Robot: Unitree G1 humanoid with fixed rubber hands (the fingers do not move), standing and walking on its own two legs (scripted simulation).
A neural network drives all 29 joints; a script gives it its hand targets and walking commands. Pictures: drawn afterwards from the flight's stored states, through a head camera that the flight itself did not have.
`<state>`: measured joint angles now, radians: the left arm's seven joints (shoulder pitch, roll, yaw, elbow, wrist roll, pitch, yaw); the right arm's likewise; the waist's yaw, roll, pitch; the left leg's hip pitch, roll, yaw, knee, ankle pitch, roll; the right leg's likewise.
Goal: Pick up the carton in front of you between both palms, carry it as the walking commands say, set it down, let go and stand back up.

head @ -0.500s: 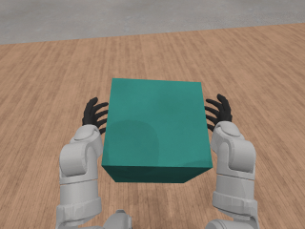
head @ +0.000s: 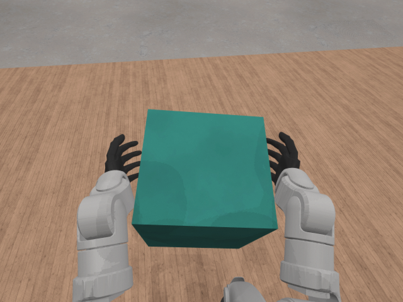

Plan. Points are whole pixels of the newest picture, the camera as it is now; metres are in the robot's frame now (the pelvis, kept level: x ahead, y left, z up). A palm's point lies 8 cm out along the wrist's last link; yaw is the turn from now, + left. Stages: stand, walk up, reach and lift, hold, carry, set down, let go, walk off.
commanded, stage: carry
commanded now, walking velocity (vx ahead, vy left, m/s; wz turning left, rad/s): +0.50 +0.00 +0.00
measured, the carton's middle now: (199, 188) +0.35 -0.01 +0.01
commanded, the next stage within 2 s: none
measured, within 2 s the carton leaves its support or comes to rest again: neither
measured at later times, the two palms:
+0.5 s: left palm (133, 83) +0.68 +0.17 +0.02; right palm (239, 80) +0.71 -0.14 +0.02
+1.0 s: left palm (146, 33) +1.04 +0.16 -0.02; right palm (226, 35) +1.03 -0.14 -0.02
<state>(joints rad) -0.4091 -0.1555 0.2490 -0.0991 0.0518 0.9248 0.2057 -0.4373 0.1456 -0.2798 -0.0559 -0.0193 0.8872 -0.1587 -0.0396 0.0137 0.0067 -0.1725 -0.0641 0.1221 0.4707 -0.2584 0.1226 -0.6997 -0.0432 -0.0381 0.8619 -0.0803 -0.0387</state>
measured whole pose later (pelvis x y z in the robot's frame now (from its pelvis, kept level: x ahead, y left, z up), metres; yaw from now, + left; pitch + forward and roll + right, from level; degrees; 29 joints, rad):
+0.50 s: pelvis +0.36 +0.00 -0.06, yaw +1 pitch +6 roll +0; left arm -0.40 -0.16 0.21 -0.02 0.03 0.88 0.19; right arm -0.39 0.15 -0.31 -0.06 -0.09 0.86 -0.19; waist 0.08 0.00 -0.02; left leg -0.63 0.03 0.04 0.62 0.03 0.06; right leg -0.19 0.06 -0.11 0.58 -0.35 -0.13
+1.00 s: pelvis +0.71 +0.02 -0.12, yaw +0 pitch +6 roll +0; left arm -0.37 -0.13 0.25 -0.09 0.03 0.91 0.21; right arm -0.43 0.14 -0.24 -0.03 -0.02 0.88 -0.18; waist -0.07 0.00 -0.07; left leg -0.13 -0.06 0.10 0.58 -0.40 0.08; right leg -0.61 -0.02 -0.08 0.55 0.10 -0.07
